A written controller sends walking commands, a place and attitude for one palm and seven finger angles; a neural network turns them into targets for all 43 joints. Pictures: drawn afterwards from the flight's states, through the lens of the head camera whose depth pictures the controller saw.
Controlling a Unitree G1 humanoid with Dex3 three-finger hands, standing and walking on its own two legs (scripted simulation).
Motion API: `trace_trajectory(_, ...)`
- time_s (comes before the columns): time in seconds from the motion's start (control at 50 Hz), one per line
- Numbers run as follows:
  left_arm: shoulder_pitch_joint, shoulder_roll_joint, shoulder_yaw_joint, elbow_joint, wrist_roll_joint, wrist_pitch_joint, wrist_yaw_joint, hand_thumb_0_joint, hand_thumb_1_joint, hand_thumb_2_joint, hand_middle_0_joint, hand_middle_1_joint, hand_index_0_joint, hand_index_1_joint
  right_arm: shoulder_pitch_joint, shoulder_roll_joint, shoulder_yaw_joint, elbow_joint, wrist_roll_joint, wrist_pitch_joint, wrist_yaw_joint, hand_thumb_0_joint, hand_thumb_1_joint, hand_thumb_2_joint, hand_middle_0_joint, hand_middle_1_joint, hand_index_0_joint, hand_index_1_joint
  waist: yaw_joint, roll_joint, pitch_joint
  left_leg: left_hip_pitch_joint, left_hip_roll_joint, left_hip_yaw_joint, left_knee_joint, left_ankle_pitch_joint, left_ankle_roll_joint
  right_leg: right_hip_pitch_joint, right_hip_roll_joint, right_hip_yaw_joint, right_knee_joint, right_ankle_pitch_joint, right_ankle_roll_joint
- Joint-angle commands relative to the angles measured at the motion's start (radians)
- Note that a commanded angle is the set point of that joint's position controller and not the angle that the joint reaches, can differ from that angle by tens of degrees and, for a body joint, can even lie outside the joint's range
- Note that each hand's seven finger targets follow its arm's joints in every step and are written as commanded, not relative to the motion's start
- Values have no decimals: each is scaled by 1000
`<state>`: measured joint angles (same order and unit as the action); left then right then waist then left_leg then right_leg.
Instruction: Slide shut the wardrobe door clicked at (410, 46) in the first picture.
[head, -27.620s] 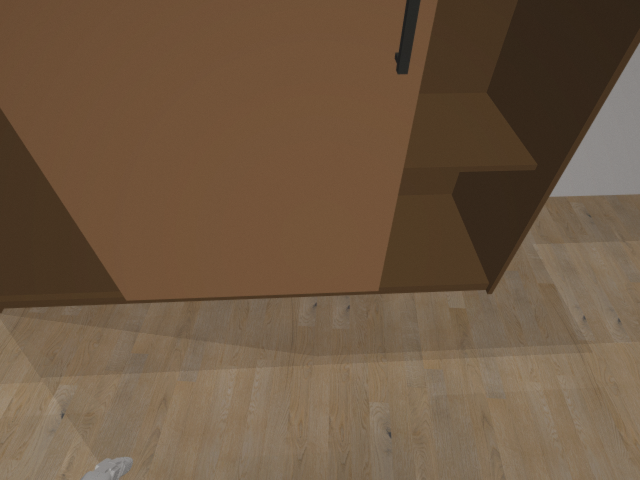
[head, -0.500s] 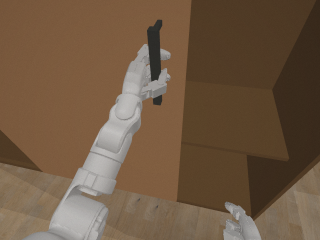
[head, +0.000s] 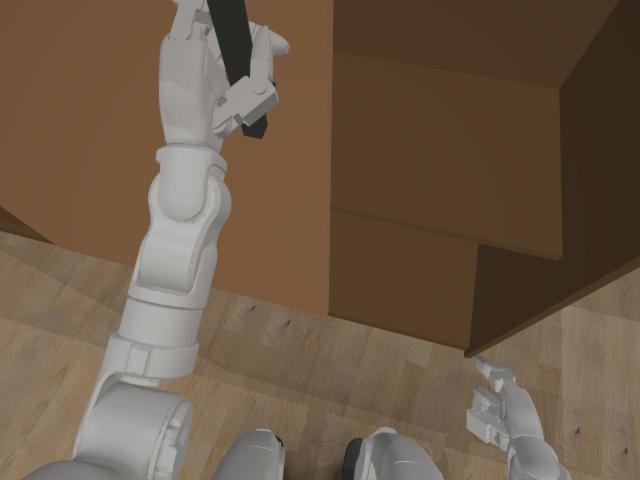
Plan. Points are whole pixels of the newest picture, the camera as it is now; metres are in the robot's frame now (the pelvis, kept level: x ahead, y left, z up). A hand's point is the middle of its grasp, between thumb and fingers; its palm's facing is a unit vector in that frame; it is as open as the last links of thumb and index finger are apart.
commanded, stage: step sideways, sliding the door along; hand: left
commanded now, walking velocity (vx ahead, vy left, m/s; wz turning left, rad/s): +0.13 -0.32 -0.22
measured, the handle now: (245, 31) +0.46 +0.13 +0.24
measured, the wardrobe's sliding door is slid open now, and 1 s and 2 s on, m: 0.43 0.31 0.23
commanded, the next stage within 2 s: none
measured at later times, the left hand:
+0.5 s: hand (314, 90) +0.41 +0.07 +0.22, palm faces +0.21 -0.98 -0.07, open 6.1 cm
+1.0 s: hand (406, 110) +0.40 -0.01 +0.22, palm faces -0.02 -1.00 -0.01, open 6.0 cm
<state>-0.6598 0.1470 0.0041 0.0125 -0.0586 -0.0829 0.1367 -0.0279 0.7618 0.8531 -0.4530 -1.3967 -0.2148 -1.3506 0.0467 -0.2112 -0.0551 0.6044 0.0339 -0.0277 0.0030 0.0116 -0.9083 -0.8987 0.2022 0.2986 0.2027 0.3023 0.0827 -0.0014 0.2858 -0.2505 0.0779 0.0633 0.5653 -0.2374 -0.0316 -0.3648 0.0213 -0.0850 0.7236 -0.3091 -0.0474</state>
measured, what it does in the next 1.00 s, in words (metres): steps to the right: right foot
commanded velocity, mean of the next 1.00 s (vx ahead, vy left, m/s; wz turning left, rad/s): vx -0.12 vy -0.17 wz -0.18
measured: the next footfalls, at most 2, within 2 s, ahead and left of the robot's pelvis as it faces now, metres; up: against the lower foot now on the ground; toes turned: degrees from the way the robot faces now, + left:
right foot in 0.18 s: +0.10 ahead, -0.19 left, +0.00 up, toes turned -3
left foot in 1.02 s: +0.08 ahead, +0.07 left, +0.00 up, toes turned +0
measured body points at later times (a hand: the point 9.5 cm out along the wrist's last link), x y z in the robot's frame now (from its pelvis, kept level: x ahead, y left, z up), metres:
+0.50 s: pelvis +0.05 -0.08 +0.00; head +0.14 -0.09 +0.43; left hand +0.40 +0.12 +0.22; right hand +0.29 -0.28 -0.10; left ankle +0.00 +0.12 -0.72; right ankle +0.06 -0.19 -0.73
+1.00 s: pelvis +0.07 -0.09 +0.00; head +0.17 -0.08 +0.44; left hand +0.39 +0.04 +0.22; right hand +0.30 -0.28 -0.09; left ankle +0.05 +0.08 -0.72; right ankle +0.06 -0.20 -0.72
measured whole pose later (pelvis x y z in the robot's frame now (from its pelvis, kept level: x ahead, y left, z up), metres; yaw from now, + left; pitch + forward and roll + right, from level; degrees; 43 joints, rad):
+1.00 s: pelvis +0.07 -0.09 +0.00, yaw -5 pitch +0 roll -1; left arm -0.23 0.10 -0.08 -0.46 0.00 -0.10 0.14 -0.01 0.77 0.83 -0.43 -1.40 -0.24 -1.32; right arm -0.02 -0.16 0.01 0.57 0.02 -0.07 0.05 0.01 -0.91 -0.90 0.21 0.30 0.21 0.30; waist 0.09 0.01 0.25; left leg -0.24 0.15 0.06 0.66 -0.36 -0.02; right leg -0.29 0.01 -0.06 0.64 -0.29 -0.03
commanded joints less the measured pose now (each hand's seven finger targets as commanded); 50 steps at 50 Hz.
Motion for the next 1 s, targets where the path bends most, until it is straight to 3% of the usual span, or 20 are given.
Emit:
trace_trajectory(0.0,-522,-121,-276,-434,17,-157,-122,0,900,900,-450,-1400,-450,-1400,-46,-93,-38,-178,-14,-32,48,0,-900,-900,200,300,200,300,-122,164,-682,623,393,-236,-22,868,233,-203,-65,195,292,-180,28)
trace_trajectory(0.14,-491,-68,-247,-403,25,-135,-112,0,900,900,-450,-1400,-450,-1400,-105,-100,-18,-205,11,8,40,0,-900,-900,200,300,200,300,-125,138,-593,334,260,-18,136,621,95,230,-29,44,-148,236,34)
trace_trajectory(0.24,-343,-23,-210,-409,46,-116,-99,0,900,900,-450,-1400,-450,-1400,-98,-50,-19,-158,16,-7,11,0,-900,-900,200,300,200,300,-103,-232,-584,-15,0,-26,246,-187,17,477,-232,326,-177,1207,-79)
trace_trajectory(0.3,-332,-66,-267,-570,26,-129,-91,0,900,900,-450,-1400,-450,-1400,-107,-43,-6,-139,-2,-51,2,0,-900,-900,200,300,200,300,-120,-6,-660,203,74,14,-54,244,43,363,-187,221,-39,1085,-6)
trace_trajectory(0.34,-290,-98,-291,-622,8,-146,-101,0,900,900,-450,-1400,-450,-1400,-92,-83,-24,-171,-6,-72,16,0,-900,-900,200,300,200,300,-105,180,-725,537,280,-112,-9,965,143,70,-79,103,75,380,78)
trace_trajectory(0.36,-253,-117,-312,-601,1,-150,-107,0,900,900,-450,-1400,-450,-1400,-79,-87,-22,-187,-1,-75,32,0,-900,-900,200,300,200,300,-97,269,-687,619,342,-133,-40,1099,176,-50,-56,104,117,-22,61)
trace_trajectory(0.4,-275,-121,-315,-612,15,-153,-107,0,900,900,-450,-1400,-450,-1400,-84,-77,-23,-202,-6,-97,43,0,-900,-900,200,300,200,300,-97,294,-618,581,300,3,21,978,137,-37,-50,85,14,-73,36)
trace_trajectory(0.46,-246,-97,-311,-628,37,-148,-103,0,900,900,-450,-1400,-450,-1400,-72,-89,-13,-207,20,-120,40,0,-900,-900,200,300,200,300,-96,77,-596,409,181,87,201,675,67,200,-53,60,-245,469,46)
trace_trajectory(0.5,-207,-58,-301,-640,53,-139,-99,0,900,900,-450,-1400,-450,-1400,-96,-62,-12,-194,10,-121,23,0,-900,-900,200,300,200,300,-120,-208,-604,105,16,81,217,51,3,391,-208,277,-218,1082,-9)
trace_trajectory(0.54,-161,-83,-315,-699,49,-135,-91,0,900,900,-450,-1400,-450,-1400,-80,-62,-20,-177,13,-123,19,0,-900,-900,200,300,200,300,-95,-252,-587,-38,-26,-18,246,-242,16,449,-272,387,-167,1275,-72)
trace_trajectory(0.58,-131,-130,-357,-756,43,-140,-80,0,900,900,-450,-1400,-450,-1400,-76,-53,-5,-151,-1,-133,20,0,-900,-900,200,300,200,300,-120,-105,-631,103,20,9,-31,0,34,368,-225,281,-79,1108,-36)
trace_trajectory(0.6,-123,-124,-355,-801,40,-153,-83,0,900,900,-450,-1400,-450,-1400,-86,-68,-13,-158,-8,-140,18,0,-900,-900,200,300,200,300,-128,-44,-676,274,98,0,-124,399,52,266,-158,188,2,934,19)
trace_trajectory(0.64,-47,-143,-375,-779,32,-178,-102,0,900,900,-450,-1400,-450,-1400,-84,-93,-24,-208,-14,-136,44,0,-900,-900,200,300,200,300,-95,128,-698,491,347,-165,-84,1010,165,-14,-72,110,190,32,53)
trace_trajectory(0.7,-87,-146,-370,-767,57,-173,-104,0,900,900,-450,-1400,-450,-1400,-82,-87,-24,-217,-23,-115,60,0,-900,-900,200,300,200,300,-104,183,-589,513,345,-58,-63,993,168,-127,-63,89,221,-126,43)
trace_trajectory(0.8,-82,-102,-338,-727,67,-161,-101,0,900,900,-450,-1400,-450,-1400,-66,-90,-8,-213,-9,-101,70,0,-900,-900,200,300,200,300,-117,211,-549,464,288,55,111,933,86,61,-14,-13,-130,162,42)
trace_trajectory(0.84,-70,-56,-301,-756,67,-166,-102,0,900,900,-450,-1400,-450,-1400,-78,-80,-3,-213,4,-95,63,0,-900,-900,200,300,200,300,-112,119,-589,368,228,68,247,786,56,233,-40,13,-233,556,35)
trace_trajectory(0.88,-15,-1,-254,-748,64,-158,-88,0,900,900,-450,-1400,-450,-1400,-89,-54,-2,-208,10,-92,44,0,-900,-900,200,300,200,300,-113,-157,-627,67,47,55,395,145,-4,439,-230,288,-162,1349,-92)
trace_trajectory(0.92,52,-35,-269,-755,56,-146,-83,0,900,900,-450,-1400,-450,-1400,-73,-35,4,-187,-4,-101,36,0,-900,-900,200,300,200,300,-89,-283,-577,-74,15,-26,179,-364,13,500,-295,318,-134,1535,-117)
trace_trajectory(0.96,32,-19,-270,-893,43,-158,-76,0,900,900,-450,-1400,-450,-1400,-91,-51,8,-164,-18,-114,24,0,-900,-900,200,300,200,300,-125,-81,-611,138,74,23,-177,158,19,380,-189,198,29,1291,-28)
trace_trajectory(0.98,17,-25,-277,-914,41,-179,-81,0,900,900,-450,-1400,-450,-1400,-111,-74,-8,-171,-27,-113,25,0,-900,-900,200,300,200,300,-137,134,-639,383,212,-85,-163,805,61,138,-85,79,157,837,55)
